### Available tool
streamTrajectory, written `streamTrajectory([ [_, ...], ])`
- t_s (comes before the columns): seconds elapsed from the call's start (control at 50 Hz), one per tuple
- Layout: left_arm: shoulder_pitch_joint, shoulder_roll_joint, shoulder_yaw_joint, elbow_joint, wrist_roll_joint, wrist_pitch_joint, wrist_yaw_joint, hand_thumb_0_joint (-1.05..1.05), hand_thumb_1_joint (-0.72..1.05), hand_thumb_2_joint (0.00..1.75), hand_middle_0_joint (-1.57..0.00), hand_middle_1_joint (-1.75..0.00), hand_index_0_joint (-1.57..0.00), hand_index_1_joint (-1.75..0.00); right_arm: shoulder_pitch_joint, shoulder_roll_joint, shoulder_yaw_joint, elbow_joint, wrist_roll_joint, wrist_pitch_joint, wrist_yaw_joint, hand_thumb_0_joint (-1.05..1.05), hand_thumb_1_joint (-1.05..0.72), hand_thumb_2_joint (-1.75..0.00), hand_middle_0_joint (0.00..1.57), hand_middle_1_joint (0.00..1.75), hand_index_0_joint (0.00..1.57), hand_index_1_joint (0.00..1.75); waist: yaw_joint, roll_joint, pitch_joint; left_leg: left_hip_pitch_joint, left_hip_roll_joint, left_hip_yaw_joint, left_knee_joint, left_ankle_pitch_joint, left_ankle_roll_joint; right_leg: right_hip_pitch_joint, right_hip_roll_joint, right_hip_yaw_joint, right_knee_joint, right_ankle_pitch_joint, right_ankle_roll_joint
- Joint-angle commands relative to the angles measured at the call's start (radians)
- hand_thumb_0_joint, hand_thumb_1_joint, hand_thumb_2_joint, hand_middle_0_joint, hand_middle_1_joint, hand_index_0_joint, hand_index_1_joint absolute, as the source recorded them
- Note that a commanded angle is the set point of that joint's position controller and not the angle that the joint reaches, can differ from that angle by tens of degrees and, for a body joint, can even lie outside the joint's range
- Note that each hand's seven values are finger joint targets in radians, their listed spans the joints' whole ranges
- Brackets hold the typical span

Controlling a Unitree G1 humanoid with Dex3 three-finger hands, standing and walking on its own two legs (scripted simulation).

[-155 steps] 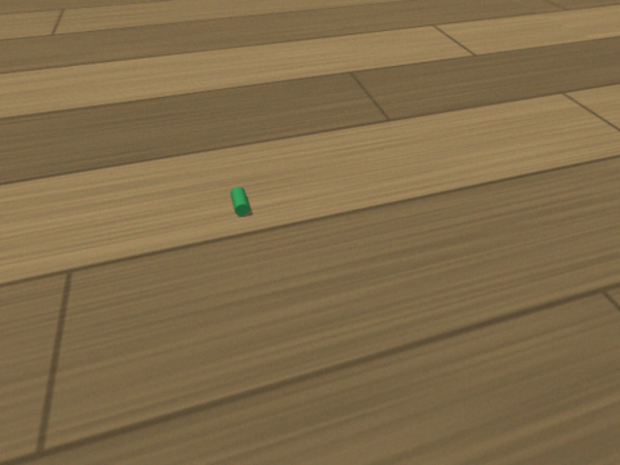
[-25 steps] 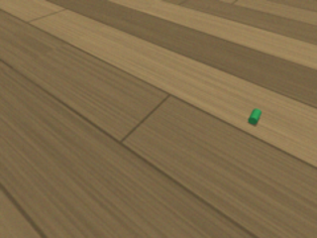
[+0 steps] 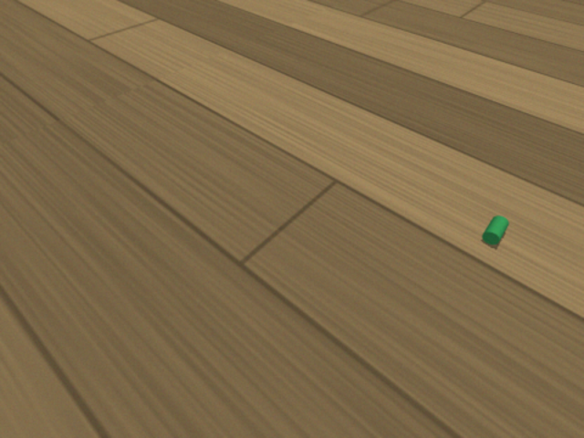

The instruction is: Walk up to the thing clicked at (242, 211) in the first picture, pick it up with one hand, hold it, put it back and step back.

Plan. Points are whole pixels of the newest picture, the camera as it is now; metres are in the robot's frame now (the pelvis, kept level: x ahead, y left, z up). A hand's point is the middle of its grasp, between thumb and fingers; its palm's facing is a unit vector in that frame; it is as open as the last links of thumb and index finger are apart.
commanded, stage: walk up
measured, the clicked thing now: (495, 230) +1.08 -0.93 -0.72
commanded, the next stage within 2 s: stand in 0.48 s
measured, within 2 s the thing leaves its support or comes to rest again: neither
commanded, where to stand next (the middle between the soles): +0.06 -0.02 m, yaw -3 degrees
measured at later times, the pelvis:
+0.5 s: pelvis +0.01 -0.01 +0.02, yaw +0 degrees
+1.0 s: pelvis -0.01 -0.01 +0.03, yaw +0 degrees
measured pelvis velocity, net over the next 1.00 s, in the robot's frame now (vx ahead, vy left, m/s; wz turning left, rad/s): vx -0.01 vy -0.01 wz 0.01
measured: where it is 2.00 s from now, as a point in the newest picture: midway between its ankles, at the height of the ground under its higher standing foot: outside the picture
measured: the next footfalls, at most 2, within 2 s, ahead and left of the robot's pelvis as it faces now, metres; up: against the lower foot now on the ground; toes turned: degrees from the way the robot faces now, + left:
none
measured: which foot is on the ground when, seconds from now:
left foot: down 0.00-1.00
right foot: down 0.00-1.00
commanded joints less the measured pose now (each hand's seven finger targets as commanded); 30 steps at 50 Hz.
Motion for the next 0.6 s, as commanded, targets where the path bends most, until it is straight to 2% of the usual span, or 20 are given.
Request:
streamTrajectory([
  [0.0,0.014,0.196,0.046,-0.026,0.01,-0.044,0.026,0.0,0.9,0.9,-0.2,-0.3,-0.2,-0.3,-0.075,-0.221,-0.059,-0.068,0.026,-0.025,-0.027,0.0,-0.9,-0.9,0.2,0.3,0.2,0.3,0.025,0.094,-0.149,0.013,0.12,-0.109,-0.041,0.413,0.053,0.191,-0.073,0.088,-0.215,0.414,-0.054],
  [0.02,-0.02,0.217,0.044,-0.03,0.008,-0.046,0.025,0.0,0.9,0.9,-0.2,-0.3,-0.2,-0.3,-0.059,-0.206,-0.057,-0.057,0.027,-0.021,-0.028,0.0,-0.9,-0.9,0.2,0.3,0.2,0.3,0.002,0.055,-0.142,0.012,0.075,-0.077,-0.057,0.266,0.039,0.152,-0.108,0.135,-0.213,0.381,-0.076],
  [0.04,-0.075,0.235,0.041,-0.038,0.01,-0.043,0.019,0.0,0.9,0.9,-0.2,-0.3,-0.2,-0.3,-0.041,-0.203,-0.058,-0.038,0.023,-0.018,-0.029,0.0,-0.9,-0.9,0.2,0.3,0.2,0.3,-0.02,0.013,-0.106,0.045,0.059,-0.07,-0.097,0.13,0.033,0.083,-0.128,0.154,-0.21,0.315,-0.086],
  [0.06,-0.111,0.216,0.036,-0.039,0.007,-0.037,0.015,0.0,0.9,0.9,-0.2,-0.3,-0.2,-0.3,-0.038,-0.21,-0.059,-0.018,0.015,-0.018,-0.03,0.0,-0.9,-0.9,0.2,0.3,0.2,0.3,-0.028,0.011,-0.072,0.052,0.076,-0.096,-0.145,0.092,0.038,0.051,-0.115,0.131,-0.206,0.261,-0.074],
  [0.1,-0.11,0.182,0.023,-0.026,0.002,-0.032,0.011,0.0,0.9,0.9,-0.2,-0.3,-0.2,-0.3,-0.088,-0.24,-0.062,-0.009,0.01,-0.025,-0.026,0.0,-0.9,-0.9,0.2,0.3,0.2,0.3,-0.006,0.034,-0.07,0.043,0.125,-0.151,-0.194,0.142,0.061,0.072,-0.056,0.058,-0.189,0.235,-0.036],
  [0.12,-0.097,0.174,0.022,-0.008,0.004,-0.033,0.011,0.0,0.9,0.9,-0.2,-0.3,-0.2,-0.3,-0.112,-0.239,-0.061,-0.007,0.012,-0.026,-0.025,0.0,-0.9,-0.9,0.2,0.3,0.2,0.3,0.004,0.042,-0.073,0.047,0.139,-0.159,-0.194,0.161,0.071,0.081,-0.048,0.047,-0.2,0.217,-0.035],
  [0.2,-0.117,0.179,0.019,0.025,0.003,-0.04,0.01,0.0,0.9,0.9,-0.2,-0.3,-0.2,-0.3,-0.127,-0.214,-0.048,0.019,0.016,-0.024,-0.023,0.0,-0.9,-0.9,0.2,0.3,0.2,0.3,-0.002,0.02,-0.081,0.06,0.098,-0.097,-0.187,0.177,0.047,0.118,-0.081,0.091,-0.265,0.255,-0.045],
  [0.34,-0.166,0.166,0.016,0.066,0.004,-0.036,0.01,0.0,0.9,0.9,-0.2,-0.3,-0.2,-0.3,-0.156,-0.214,-0.043,0.068,0.012,-0.02,-0.02,0.0,-0.9,-0.9,0.2,0.3,0.2,0.3,-0.004,0.031,-0.091,0.098,0.114,-0.1,-0.256,0.204,0.038,0.152,-0.073,0.071,-0.317,0.24,-0.027],
  [0.36,-0.164,0.162,0.015,0.075,0.001,-0.035,0.009,0.0,0.9,0.9,-0.2,-0.3,-0.2,-0.3,-0.17,-0.211,-0.04,0.072,0.011,-0.02,-0.02,0.0,-0.9,-0.9,0.2,0.3,0.2,0.3,0.003,0.04,-0.079,0.103,0.11,-0.099,-0.263,0.202,0.034,0.138,-0.068,0.07,-0.323,0.23,-0.024],
  [0.44,-0.171,0.156,0.017,0.097,0.002,-0.034,0.01,0.0,0.9,0.9,-0.2,-0.3,-0.2,-0.3,-0.181,-0.216,-0.039,0.092,0.012,-0.02,-0.021,0.0,-0.9,-0.9,0.2,0.3,0.2,0.3,0.004,0.049,-0.113,0.13,0.121,-0.095,-0.276,0.271,0.032,0.186,-0.066,0.056,-0.328,0.293,-0.021],
  [0.46,-0.185,0.149,0.008,0.099,0.003,-0.039,0.013,0.0,0.9,0.9,-0.2,-0.3,-0.2,-0.3,-0.204,-0.202,-0.034,0.091,0.014,-0.018,-0.021,0.0,-0.9,-0.9,0.2,0.3,0.2,0.3,0.004,0.068,-0.107,0.156,0.144,-0.114,-0.283,0.42,0.022,0.191,-0.069,0.064,-0.323,0.39,-0.009],
  [0.5,-0.176,0.153,0.01,0.114,-0.001,-0.041,0.017,0.0,0.9,0.9,-0.2,-0.3,-0.2,-0.3,-0.195,-0.207,-0.034,0.1,0.018,-0.017,-0.022,0.0,-0.9,-0.9,0.2,0.3,0.2,0.3,0.004,0.066,-0.133,0.165,0.15,-0.109,-0.279,0.488,0.018,0.237,-0.071,0.054,-0.323,0.452,0.0],
  [0.56,-0.188,0.15,0.008,0.129,0.004,-0.039,0.019,0.0,0.9,0.9,-0.2,-0.3,-0.2,-0.3,-0.208,-0.205,-0.033,0.112,0.021,-0.009,-0.022,0.0,-0.9,-0.9,0.2,0.3,0.2,0.3,0.001,0.054,-0.129,0.183,0.148,-0.102,-0.298,0.432,0.015,0.241,-0.071,0.052,-0.351,0.424,0.004],
  [0.58,-0.194,0.151,0.008,0.131,0.003,-0.036,0.018,0.0,0.9,0.9,-0.2,-0.3,-0.2,-0.3,-0.212,-0.203,-0.031,0.116,0.019,-0.006,-0.022,0.0,-0.9,-0.9,0.2,0.3,0.2,0.3,0.0,0.049,-0.111,0.175,0.142,-0.1,-0.316,0.372,0.012,0.218,-0.067,0.055,-0.367,0.372,0.004],
])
